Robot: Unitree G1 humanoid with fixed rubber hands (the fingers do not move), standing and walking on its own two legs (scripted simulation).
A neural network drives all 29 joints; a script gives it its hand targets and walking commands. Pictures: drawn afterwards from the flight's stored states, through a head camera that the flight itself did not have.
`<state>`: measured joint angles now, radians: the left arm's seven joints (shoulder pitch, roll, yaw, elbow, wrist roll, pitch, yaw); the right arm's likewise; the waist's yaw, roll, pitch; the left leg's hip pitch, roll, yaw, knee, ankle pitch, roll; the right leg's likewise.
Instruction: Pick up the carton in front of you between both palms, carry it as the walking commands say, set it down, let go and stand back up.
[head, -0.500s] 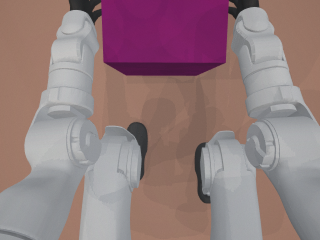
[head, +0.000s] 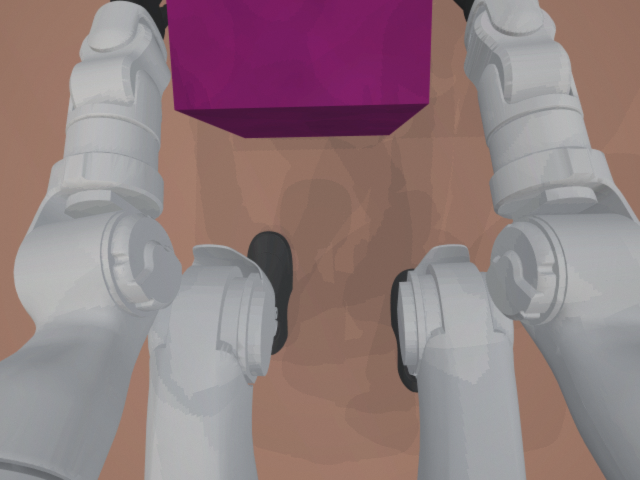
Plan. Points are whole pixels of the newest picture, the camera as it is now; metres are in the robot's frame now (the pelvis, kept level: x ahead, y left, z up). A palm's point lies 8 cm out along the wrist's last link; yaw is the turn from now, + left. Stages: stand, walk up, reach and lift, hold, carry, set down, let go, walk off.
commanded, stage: set down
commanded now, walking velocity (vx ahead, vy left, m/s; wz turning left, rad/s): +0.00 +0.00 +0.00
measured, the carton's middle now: (308, 31) +0.53 +0.06 -0.24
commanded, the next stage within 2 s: let go in 1.60 s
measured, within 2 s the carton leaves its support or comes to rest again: rests again in 0.32 s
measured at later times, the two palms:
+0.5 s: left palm (138, 42) +0.51 +0.22 -0.19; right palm (535, 6) +0.54 -0.16 -0.19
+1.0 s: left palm out of the picture +0.52 +0.23 -0.04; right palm out of the picture +0.57 -0.15 -0.03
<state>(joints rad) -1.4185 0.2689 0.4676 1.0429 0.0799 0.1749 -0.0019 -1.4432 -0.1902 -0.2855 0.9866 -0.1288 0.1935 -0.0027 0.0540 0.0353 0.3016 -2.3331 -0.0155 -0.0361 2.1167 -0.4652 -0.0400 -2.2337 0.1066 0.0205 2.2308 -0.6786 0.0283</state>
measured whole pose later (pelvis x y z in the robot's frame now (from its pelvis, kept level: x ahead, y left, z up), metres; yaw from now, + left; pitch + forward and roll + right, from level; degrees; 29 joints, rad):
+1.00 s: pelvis +0.01 +0.00 +0.08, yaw +0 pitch +45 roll -1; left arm -1.25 0.27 0.30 0.95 -0.09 0.12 0.11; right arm -1.35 -0.36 -0.15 1.02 0.08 0.15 -0.07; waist 0.07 -0.01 0.07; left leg -2.19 -0.02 -0.05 1.85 -0.44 -0.04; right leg -2.10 0.09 0.01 1.95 -0.63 0.02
